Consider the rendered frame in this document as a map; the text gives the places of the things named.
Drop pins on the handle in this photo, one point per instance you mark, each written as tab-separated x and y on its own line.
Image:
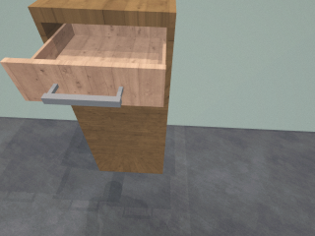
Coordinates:
51	97

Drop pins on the cabinet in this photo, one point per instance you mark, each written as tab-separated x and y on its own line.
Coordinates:
129	138

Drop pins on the drawer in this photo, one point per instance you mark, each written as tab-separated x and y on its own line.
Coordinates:
89	59

